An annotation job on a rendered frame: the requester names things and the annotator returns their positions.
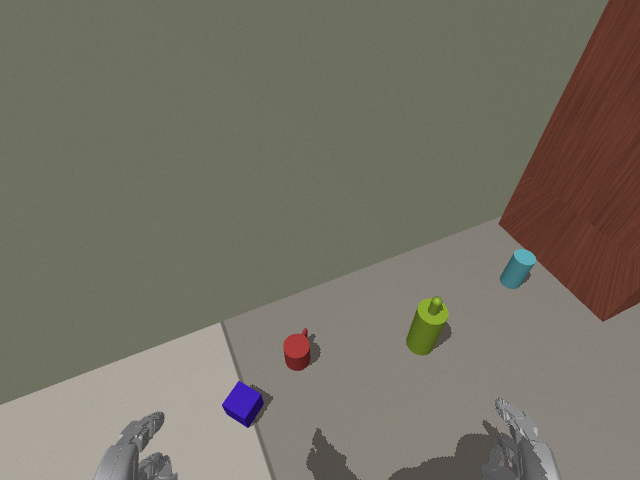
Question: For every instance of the left robot hand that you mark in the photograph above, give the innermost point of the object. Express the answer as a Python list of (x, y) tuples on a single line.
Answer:
[(120, 462)]

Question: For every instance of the right robot hand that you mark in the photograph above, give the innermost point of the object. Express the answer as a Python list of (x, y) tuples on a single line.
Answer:
[(531, 458)]

